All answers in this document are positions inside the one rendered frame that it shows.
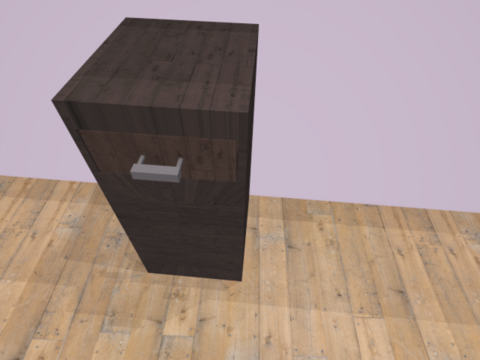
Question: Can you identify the handle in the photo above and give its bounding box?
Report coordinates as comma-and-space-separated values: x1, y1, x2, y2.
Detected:
130, 155, 183, 182

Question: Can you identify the drawer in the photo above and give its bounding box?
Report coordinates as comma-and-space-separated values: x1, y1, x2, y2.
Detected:
79, 129, 239, 182

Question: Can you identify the cabinet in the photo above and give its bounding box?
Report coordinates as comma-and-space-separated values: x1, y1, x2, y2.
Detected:
51, 17, 259, 281

